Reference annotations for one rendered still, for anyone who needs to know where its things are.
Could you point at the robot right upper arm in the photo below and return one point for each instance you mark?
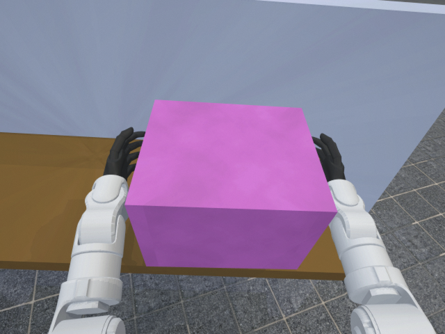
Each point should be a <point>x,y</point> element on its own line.
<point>402,318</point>

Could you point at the right robot hand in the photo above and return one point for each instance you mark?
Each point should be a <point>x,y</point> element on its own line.
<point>330,158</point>

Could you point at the left robot hand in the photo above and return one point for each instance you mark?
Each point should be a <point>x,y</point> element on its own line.
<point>119,158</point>

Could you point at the carton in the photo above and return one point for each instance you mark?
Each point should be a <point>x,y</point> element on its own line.
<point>228,186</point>

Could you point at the robot left upper arm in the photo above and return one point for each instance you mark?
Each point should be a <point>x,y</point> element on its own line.
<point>107,324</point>

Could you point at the table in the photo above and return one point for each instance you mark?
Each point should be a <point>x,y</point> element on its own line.
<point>44,181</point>

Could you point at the robot left forearm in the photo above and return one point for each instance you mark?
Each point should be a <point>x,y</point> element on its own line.
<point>93,282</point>

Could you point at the robot right forearm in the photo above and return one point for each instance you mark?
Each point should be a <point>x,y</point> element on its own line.
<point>370,278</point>

